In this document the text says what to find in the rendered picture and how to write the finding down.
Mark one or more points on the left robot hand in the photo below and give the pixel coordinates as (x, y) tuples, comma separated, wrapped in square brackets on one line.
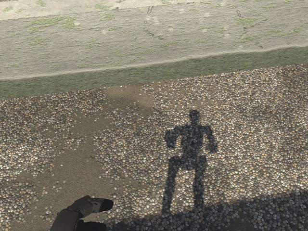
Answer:
[(69, 219)]

